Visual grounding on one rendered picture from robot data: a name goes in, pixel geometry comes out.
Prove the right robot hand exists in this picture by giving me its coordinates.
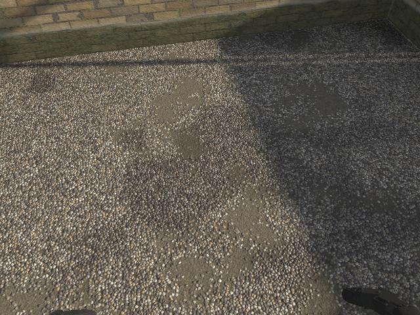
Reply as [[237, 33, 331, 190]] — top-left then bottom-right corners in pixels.
[[342, 287, 420, 315]]

